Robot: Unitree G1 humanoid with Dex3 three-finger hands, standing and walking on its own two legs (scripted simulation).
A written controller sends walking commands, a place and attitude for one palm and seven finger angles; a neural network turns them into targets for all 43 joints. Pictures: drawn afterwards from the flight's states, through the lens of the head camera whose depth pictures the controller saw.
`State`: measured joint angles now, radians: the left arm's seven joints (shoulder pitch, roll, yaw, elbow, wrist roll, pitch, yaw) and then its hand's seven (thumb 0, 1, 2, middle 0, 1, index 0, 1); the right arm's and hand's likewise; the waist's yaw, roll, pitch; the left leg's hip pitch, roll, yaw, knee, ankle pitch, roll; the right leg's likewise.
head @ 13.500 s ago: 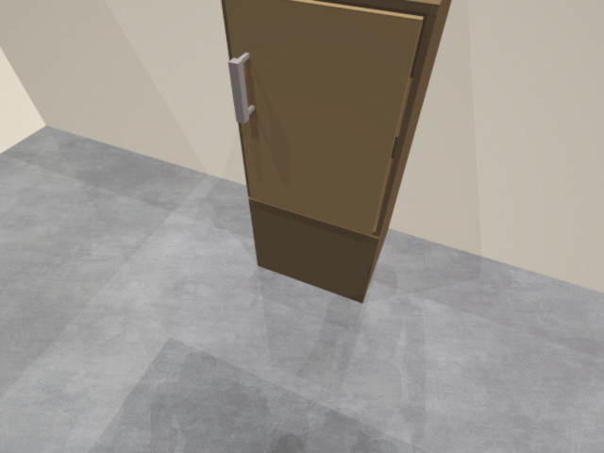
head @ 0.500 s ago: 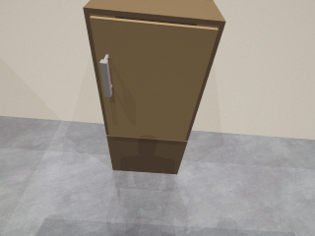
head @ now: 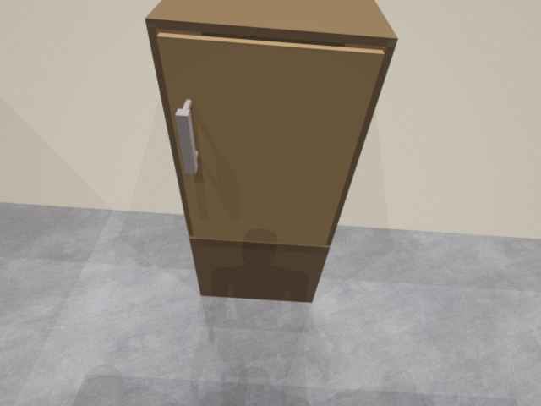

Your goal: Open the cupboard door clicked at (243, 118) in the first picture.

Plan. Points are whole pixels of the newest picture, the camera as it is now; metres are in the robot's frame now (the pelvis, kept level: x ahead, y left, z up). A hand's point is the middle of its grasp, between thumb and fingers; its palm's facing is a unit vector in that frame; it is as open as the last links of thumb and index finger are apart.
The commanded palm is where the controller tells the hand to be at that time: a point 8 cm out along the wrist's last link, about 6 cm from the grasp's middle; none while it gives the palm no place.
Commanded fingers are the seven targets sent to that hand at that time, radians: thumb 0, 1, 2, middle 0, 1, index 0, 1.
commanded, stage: come to a stop and stand still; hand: left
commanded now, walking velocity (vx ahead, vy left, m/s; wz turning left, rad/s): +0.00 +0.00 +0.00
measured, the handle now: (189, 137) +0.62 +0.22 +0.05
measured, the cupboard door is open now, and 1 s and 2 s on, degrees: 0 0 0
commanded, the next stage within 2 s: look again from close up in 0.66 s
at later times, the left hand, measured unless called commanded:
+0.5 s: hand out of the picture +0.03 +0.16 -0.18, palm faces -0.02 -0.99 -0.16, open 7.3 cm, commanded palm none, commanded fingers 0.00 0.90 0.90 -0.20 -0.30 -0.20 -0.30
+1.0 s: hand out of the picture +0.03 +0.16 -0.18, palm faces -0.02 -0.99 -0.16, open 7.3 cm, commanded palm none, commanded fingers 0.00 0.90 0.90 -0.20 -0.30 -0.20 -0.30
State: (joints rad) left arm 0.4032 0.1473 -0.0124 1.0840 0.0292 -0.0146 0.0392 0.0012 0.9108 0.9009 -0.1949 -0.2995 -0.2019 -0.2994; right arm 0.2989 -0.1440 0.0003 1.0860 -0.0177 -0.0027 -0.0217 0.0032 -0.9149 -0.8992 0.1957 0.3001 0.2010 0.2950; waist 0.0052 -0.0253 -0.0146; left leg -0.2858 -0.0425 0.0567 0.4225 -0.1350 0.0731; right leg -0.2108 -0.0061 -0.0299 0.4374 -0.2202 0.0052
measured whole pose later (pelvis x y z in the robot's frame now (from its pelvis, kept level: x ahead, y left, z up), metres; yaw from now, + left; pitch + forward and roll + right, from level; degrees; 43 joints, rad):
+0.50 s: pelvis +0.03 +0.00 +0.00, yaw -1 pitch -1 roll +0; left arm 0.31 0.16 -0.02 1.08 0.02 -0.02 0.04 0.00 0.91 0.90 -0.19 -0.30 -0.20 -0.30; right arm 0.28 -0.14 0.01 1.12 -0.01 -0.02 -0.02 0.00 -0.91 -0.90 0.20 0.30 0.20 0.30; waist -0.01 -0.03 0.01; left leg -0.22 -0.04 0.07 0.39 -0.17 0.07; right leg -0.14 -0.01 -0.01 0.40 -0.24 0.01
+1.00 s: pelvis +0.05 +0.00 +0.00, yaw -1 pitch +0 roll +0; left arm 0.33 0.15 -0.02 1.11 0.02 -0.01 0.04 0.00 0.91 0.90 -0.19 -0.30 -0.20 -0.30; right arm 0.27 -0.14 0.02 1.14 -0.01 -0.02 -0.03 0.00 -0.91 -0.90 0.20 0.30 0.20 0.30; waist 0.00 -0.03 0.02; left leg -0.18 -0.05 0.08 0.37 -0.19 0.07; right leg -0.11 -0.01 0.00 0.38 -0.26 0.01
